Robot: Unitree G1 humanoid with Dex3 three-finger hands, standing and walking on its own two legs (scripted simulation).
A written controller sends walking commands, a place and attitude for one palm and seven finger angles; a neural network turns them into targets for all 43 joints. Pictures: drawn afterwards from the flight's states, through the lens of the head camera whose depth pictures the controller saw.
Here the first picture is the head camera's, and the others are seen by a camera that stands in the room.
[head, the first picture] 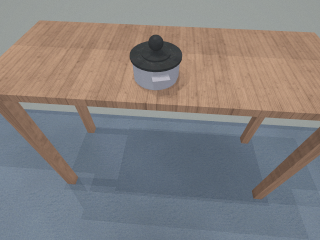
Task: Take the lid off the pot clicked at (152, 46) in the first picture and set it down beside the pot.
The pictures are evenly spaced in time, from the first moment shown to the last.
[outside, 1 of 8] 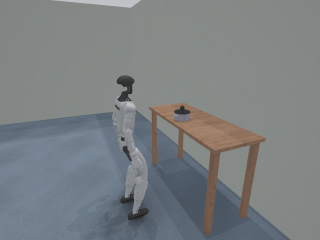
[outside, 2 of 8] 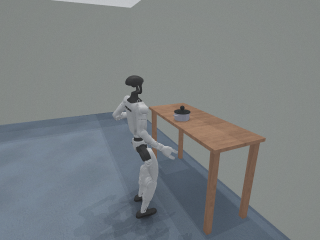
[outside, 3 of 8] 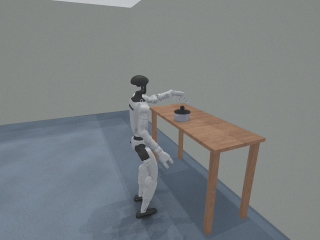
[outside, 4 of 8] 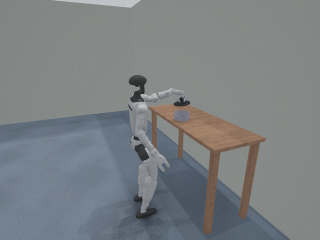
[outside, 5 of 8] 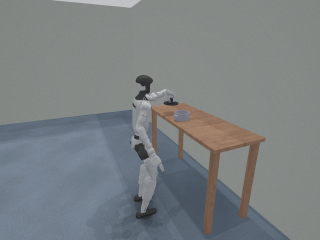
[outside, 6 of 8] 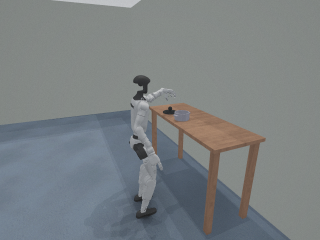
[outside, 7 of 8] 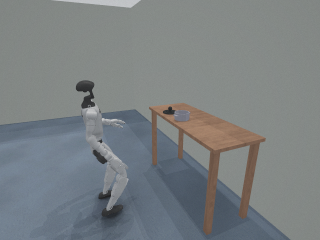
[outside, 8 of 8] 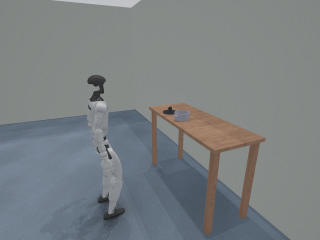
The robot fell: no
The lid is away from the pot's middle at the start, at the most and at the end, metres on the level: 0.00 0.25 0.24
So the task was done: yes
